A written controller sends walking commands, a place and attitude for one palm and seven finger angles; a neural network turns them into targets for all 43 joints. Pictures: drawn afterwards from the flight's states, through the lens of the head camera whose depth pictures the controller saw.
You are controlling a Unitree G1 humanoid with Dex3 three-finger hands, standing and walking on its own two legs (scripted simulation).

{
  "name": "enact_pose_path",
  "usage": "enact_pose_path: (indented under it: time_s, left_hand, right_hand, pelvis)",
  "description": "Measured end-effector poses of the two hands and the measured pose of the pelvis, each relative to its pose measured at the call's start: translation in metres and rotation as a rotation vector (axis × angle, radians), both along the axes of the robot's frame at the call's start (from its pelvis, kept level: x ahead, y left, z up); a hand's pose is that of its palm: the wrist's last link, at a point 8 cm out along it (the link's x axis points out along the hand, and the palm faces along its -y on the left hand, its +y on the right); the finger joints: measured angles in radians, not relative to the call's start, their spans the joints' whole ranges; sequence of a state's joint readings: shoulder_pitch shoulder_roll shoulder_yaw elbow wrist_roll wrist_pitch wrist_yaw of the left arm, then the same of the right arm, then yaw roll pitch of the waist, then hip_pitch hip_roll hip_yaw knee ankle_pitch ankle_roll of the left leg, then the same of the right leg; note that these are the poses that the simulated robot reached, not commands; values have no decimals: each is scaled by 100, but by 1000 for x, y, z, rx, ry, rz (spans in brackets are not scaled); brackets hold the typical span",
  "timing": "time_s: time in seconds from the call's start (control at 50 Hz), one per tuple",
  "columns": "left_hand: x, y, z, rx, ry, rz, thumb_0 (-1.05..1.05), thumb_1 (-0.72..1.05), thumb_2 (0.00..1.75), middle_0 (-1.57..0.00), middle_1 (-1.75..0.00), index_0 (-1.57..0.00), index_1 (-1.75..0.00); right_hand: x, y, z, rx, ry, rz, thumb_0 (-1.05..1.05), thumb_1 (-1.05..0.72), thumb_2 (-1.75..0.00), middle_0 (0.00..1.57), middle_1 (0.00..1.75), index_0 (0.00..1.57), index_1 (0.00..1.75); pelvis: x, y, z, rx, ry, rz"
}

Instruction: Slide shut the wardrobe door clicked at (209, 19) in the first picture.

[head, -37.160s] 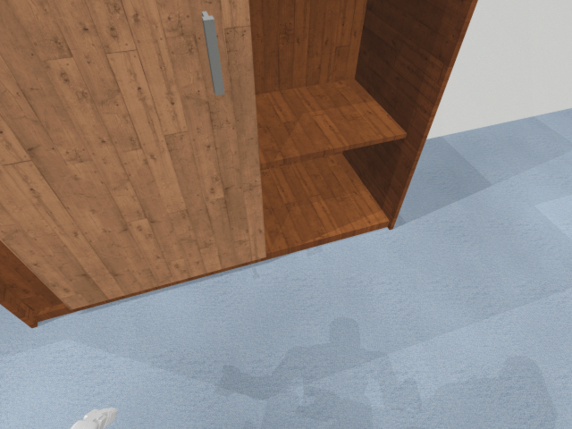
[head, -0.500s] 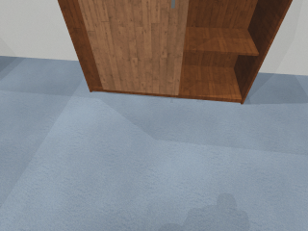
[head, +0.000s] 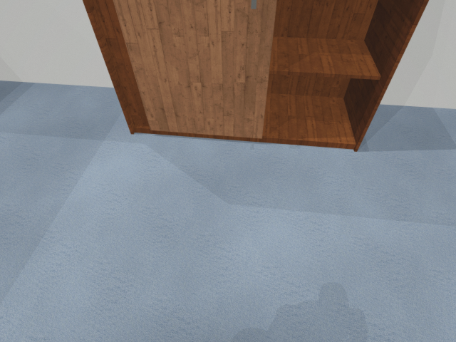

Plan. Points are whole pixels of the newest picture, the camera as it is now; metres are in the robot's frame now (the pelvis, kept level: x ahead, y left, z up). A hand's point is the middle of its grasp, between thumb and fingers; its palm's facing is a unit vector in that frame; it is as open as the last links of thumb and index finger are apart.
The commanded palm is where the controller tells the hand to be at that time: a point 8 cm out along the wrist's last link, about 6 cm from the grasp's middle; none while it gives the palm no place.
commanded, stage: look to check the result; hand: left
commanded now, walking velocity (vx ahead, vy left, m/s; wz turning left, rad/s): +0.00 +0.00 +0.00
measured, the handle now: out of the picture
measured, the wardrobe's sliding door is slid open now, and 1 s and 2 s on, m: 0.59 0.59 0.59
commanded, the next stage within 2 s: walk to a spot facing it in 1.50 s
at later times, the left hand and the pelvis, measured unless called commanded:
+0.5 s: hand out of the picture +0.02 +0.20 -0.17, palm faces +0.04 -0.97 -0.24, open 7.3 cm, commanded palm none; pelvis +0.00 +0.00 +0.00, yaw +0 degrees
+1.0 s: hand out of the picture +0.05 +0.21 -0.16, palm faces +0.01 -0.96 -0.27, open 7.3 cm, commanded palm none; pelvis +0.00 +0.00 +0.00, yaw -1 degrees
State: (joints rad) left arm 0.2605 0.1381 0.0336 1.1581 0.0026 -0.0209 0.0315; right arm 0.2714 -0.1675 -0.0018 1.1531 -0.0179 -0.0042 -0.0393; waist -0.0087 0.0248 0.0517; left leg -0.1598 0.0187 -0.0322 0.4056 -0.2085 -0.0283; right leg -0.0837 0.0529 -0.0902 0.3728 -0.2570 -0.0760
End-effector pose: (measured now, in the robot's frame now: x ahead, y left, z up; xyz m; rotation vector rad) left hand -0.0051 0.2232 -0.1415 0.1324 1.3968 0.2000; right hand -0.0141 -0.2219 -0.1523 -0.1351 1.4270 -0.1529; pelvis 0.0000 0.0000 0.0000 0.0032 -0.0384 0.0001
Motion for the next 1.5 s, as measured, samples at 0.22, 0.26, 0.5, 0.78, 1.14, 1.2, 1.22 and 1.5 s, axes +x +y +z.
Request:
enact_pose_path:
  time_s: [0.22, 0.26, 0.5, 0.78, 1.14, 1.2, 1.22, 1.5]
  left_hand:
    - [8, 8, 2, 12, -19, -15, 0, 91, 90, -20, -30, -20, -30]
    - [9, 9, 2, 14, -19, -17, 0, 91, 90, -20, -30, -20, -30]
    - [20, 20, 6, 34, -32, -34, 1, 91, 90, -20, -30, -20, -30]
    - [38, 30, 11, 57, -69, -55, 1, 91, 90, -20, -30, -20, -30]
    - [47, 38, 14, 70, -80, -74, 1, 91, 90, -20, -30, -21, -30]
    - [48, 40, 14, 74, -81, -77, 1, 91, 90, -20, -30, -21, -30]
    - [49, 40, 14, 75, -82, -77, 1, 91, 90, -20, -30, -21, -30]
    - [55, 46, 17, 83, -96, -88, 1, 91, 90, -20, -30, -21, -30]
  right_hand:
    - [11, -8, 3, -19, -27, 15, 0, -90, -90, 20, 30, 20, 30]
    - [13, -9, 3, -22, -30, 16, 0, -90, -90, 20, 30, 20, 30]
    - [23, -16, 5, -36, -46, 26, 0, -90, -90, 20, 30, 20, 30]
    - [38, -26, 9, -56, -79, 34, 0, -90, -90, 20, 30, 20, 30]
    - [47, -36, 13, -79, -95, 42, 0, -90, -90, 20, 30, 20, 30]
    - [47, -37, 14, -81, -96, 41, 0, -90, -90, 20, 30, 20, 30]
    - [47, -37, 14, -81, -96, 42, 0, -90, -90, 20, 30, 20, 30]
    - [50, -40, 16, -89, -108, 45, 0, -90, -90, 20, 30, 20, 30]
  pelvis:
    - [-2, 1, 1, -2, 1, -2]
    - [-2, 1, 1, -2, 2, -3]
    - [-1, 3, 2, 0, 5, -6]
    - [2, 3, 3, 2, 6, -10]
    - [3, 3, 4, 2, 7, -16]
    - [3, 3, 4, 2, 6, -16]
    - [3, 3, 4, 2, 6, -16]
    - [2, 5, 4, 2, 3, -19]
